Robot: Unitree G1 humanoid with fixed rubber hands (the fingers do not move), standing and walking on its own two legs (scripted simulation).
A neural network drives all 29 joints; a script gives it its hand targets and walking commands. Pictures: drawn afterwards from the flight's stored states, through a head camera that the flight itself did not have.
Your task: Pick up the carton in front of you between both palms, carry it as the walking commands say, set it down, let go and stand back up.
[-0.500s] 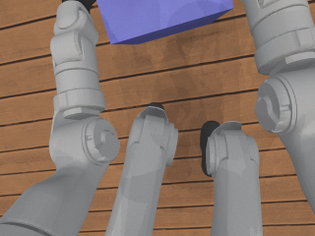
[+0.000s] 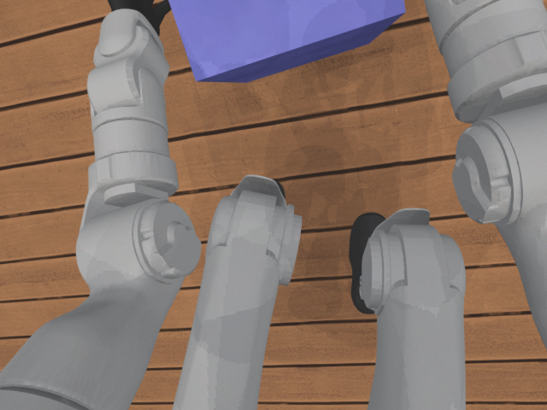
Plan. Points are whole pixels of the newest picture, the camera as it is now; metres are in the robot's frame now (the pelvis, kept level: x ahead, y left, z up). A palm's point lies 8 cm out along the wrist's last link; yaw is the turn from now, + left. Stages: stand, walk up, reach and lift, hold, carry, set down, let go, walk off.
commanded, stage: set down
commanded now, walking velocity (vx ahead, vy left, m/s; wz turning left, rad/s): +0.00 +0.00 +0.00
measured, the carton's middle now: out of the picture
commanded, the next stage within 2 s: none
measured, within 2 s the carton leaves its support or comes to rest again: neither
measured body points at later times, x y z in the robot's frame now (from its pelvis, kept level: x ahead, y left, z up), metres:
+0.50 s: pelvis +0.00 +0.00 -0.01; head +0.38 +0.02 +0.21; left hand +0.50 +0.27 -0.19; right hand +0.61 -0.02 -0.19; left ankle +0.12 +0.13 -0.36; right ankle +0.08 -0.09 -0.36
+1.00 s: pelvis -0.01 +0.01 -0.03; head +0.38 +0.03 +0.18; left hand +0.49 +0.32 -0.21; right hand +0.62 -0.05 -0.21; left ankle +0.12 +0.13 -0.36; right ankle +0.08 -0.09 -0.36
